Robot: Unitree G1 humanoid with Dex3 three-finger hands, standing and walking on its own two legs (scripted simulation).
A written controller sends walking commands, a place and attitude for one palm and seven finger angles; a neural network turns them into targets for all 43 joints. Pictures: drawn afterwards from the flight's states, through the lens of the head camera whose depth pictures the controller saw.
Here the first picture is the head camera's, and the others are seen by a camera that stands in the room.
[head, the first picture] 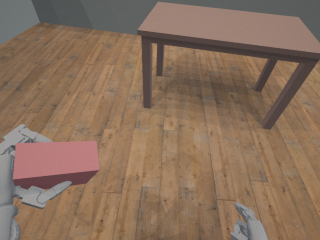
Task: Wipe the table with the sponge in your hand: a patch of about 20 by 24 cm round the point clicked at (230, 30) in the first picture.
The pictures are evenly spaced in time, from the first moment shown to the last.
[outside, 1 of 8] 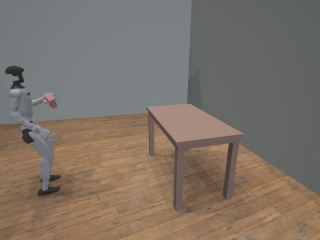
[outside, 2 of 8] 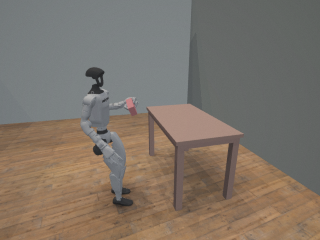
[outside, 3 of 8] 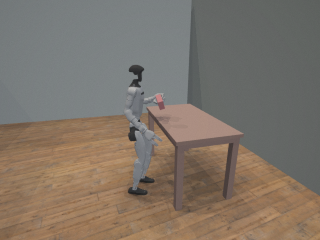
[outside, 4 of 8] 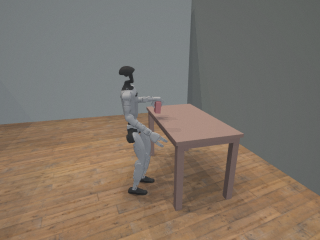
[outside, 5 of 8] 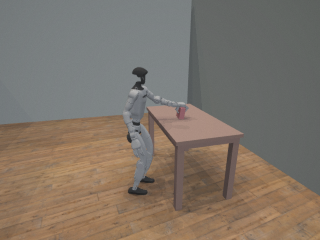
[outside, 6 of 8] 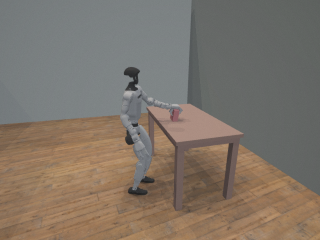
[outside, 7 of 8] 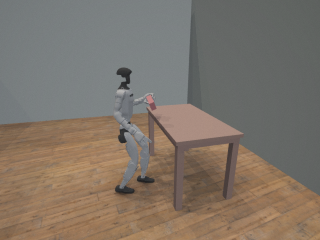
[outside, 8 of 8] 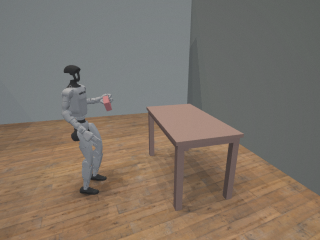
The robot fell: no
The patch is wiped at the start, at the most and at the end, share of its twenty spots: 0.00 0.95 0.95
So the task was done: yes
